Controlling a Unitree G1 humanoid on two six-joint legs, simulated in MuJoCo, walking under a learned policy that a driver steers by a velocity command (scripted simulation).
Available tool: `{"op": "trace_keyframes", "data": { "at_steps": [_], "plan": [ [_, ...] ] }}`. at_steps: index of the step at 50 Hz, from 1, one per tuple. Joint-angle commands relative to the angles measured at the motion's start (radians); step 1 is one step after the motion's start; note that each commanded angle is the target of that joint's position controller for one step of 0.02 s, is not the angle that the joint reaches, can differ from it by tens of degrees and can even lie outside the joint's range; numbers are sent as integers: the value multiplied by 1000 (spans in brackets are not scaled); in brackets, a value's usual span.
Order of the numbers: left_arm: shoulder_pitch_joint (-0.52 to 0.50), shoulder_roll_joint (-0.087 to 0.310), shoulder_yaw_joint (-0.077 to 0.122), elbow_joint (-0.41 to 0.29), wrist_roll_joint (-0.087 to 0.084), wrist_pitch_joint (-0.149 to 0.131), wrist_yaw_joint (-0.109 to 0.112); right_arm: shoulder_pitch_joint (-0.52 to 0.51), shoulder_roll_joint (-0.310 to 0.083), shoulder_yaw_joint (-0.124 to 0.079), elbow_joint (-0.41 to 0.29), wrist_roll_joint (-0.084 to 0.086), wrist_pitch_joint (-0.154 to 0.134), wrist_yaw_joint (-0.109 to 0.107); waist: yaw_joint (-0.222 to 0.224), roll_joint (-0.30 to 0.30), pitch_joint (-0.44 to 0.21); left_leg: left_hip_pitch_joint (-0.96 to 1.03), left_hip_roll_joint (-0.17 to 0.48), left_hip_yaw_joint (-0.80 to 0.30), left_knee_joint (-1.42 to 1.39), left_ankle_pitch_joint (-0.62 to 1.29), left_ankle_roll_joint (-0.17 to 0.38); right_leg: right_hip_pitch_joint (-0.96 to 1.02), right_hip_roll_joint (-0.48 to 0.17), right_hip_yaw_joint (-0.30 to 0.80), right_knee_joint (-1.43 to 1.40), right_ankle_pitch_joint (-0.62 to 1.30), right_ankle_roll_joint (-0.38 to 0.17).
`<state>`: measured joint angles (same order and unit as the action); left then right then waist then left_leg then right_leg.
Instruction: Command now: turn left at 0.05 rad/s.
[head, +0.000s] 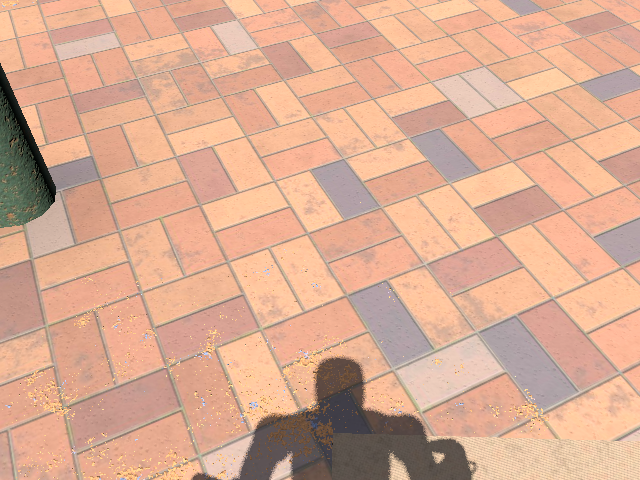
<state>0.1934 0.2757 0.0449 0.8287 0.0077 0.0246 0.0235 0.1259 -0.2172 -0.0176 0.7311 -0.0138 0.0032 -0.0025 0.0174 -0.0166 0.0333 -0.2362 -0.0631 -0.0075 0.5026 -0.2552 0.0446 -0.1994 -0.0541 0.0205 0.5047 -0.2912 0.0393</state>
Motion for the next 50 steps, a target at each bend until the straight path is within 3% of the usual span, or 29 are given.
{"op": "trace_keyframes", "data": {
  "at_steps": [1, 2, 4, 13, 24, 26, 28, 30, 32, 34, 35, 36, 37, 38, 39, 40, 41, 42, 43, 44, 46, 48, 50],
  "plan": [
    [-2, 141, 32, -39, -6, -22, -6, -5, -150, -40, -34, -10, -18, -2, -13, -54, -48, 33, 83, -98, -106, 16, 1, 1, -44, 45, -82, 141, -65],
    [-8, 110, 22, -31, 3, -28, -6, -29, -144, -42, -35, -5, -14, -7, -12, -49, -43, 49, 83, -92, -92, 21, 1, -23, -41, 45, -99, 107, -52],
    [-19, 96, 15, -22, 6, -40, -4, -25, -129, -41, -21, -1, -2, -16, -13, -51, -33, 51, 87, -95, -86, 77, 9, -24, -29, 36, -106, 132, -28],
    [13, 94, 5, 36, 1, -43, 11, 16, -124, -48, 79, 6, 0, -22, -6, 15, -23, 61, 86, -86, -89, 147, 0, -6, -11, 21, -100, 134, -27],
    [24, 80, -4, 105, 0, -39, 14, 32, -130, -46, 195, 11, -2, -31, -10, 19, -15, 76, 87, -78, -94, 180, -4, 0, 8, 6, -110, 144, -28],
    [47, 78, -2, 125, -10, -35, 18, 56, -142, -51, 220, 21, 3, -34, -14, 28, -22, 63, 63, -64, -95, -138, 15, -20, 44, -28, -82, -102, -45],
    [29, 75, -3, 111, -16, -40, 22, 68, -156, -57, 223, 29, -3, -35, -26, 48, 62, -27, 93, -122, -132, -458, 56, -117, 50, -21, -41, -328, -75],
    [13, 54, -8, 95, -22, -68, 17, 115, -176, -62, 236, 37, -30, -28, -43, 109, 106, -17, 184, -265, -202, -556, 114, -206, 52, -28, 48, -300, -85],
    [5, 31, -10, 87, -31, -96, 3, 157, -207, -72, 252, 38, -50, -20, -46, 190, 90, 20, 304, -458, -299, -583, 190, -230, 64, -54, 170, -174, -93],
    [31, 36, -6, 95, -35, -114, -10, 99, -199, -68, 230, 40, -59, -15, -8, 172, 91, -51, 315, -461, -311, -512, 194, -140, 45, -34, 131, -169, -131],
    [93, 26, -7, 119, -38, -119, -15, 34, -193, -64, 209, 46, -58, -12, 37, 168, 89, -119, 276, -385, -281, -455, 164, -19, 48, -44, 10, -140, -151],
    [181, 42, 1, 161, -34, -121, -16, -31, -171, -58, 185, 48, -58, -10, 78, 127, 78, -214, 206, -278, -199, -346, 118, 141, 44, -21, -79, -64, -156],
    [300, 109, 21, 198, -27, -124, -14, -91, -110, -41, 154, 44, -66, -8, 118, -31, 47, -336, 96, -108, 42, -207, 42, 270, -76, 183, -177, -143, -192],
    [383, 218, 49, 217, -29, -129, -23, -116, -88, -36, 111, 37, -88, -7, 125, -265, 33, -501, 4, 26, 309, -191, -14, 385, -272, 534, -314, -169, -292],
    [363, 170, 34, 210, -14, -134, -25, -111, -139, -48, 115, 42, -102, -4, 107, -195, 59, -610, 40, -38, 497, -295, -16, 401, -336, 625, -321, -98, -338],
    [326, 113, 19, 193, -11, -141, -26, -55, -141, -49, 136, 53, -111, 5, 68, -121, 68, -659, 80, -69, 593, -234, -1, 427, -310, 545, -300, -16, -319],
    [301, 100, 16, 182, -11, -143, -30, -27, -133, -48, 154, 55, -115, 11, 51, -90, 55, -683, 107, -58, 621, -160, 12, 446, -274, 456, -297, 49, -286],
    [287, 97, 13, 177, -15, -139, -33, -46, -135, -50, 151, 52, -117, 15, 44, -67, 70, -709, 133, -44, 608, -102, 15, 443, -261, 384, -306, 153, -260],
    [288, 69, 3, 177, -13, -132, -34, -74, -131, -52, 144, 45, -117, 21, 43, -61, 67, -684, 153, -29, 574, -54, 13, 421, -233, 303, -313, 275, -235],
    [297, 50, -4, 178, -9, -123, -32, -87, -110, -48, 138, 41, -115, 28, 43, -74, 57, -643, 155, -6, 530, -16, 3, 392, -203, 241, -323, 346, -222],
    [298, 55, -6, 172, -8, -110, -20, -143, -66, -33, 115, 34, -108, 38, 49, -77, 62, -567, 137, 38, 406, 68, -27, 309, -160, 153, -349, 399, -217],
    [287, 88, -2, 161, -5, -107, -7, -236, -36, -16, 76, 34, -105, 42, 62, -73, 89, -440, 105, 71, 226, 176, -43, 181, -123, 89, -389, 367, -209],
    [316, 122, 7, 169, -10, -111, -1, -288, -51, -12, 52, 38, -102, 45, 68, -93, 104, -340, 81, 85, 120, 243, -43, 129, -135, 78, -427, 336, -214]
  ]
}}
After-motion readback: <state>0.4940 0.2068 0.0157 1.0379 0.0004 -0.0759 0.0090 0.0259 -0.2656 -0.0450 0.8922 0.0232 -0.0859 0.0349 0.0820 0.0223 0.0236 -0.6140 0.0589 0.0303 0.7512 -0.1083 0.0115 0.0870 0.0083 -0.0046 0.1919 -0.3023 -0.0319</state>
